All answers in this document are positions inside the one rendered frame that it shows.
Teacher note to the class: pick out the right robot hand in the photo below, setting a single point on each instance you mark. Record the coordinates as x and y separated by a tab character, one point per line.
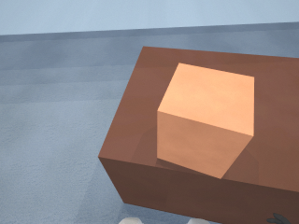
279	219

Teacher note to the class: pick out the carton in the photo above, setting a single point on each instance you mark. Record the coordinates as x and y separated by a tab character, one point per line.
205	119

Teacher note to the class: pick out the pedestal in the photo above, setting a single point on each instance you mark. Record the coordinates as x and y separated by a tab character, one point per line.
263	179

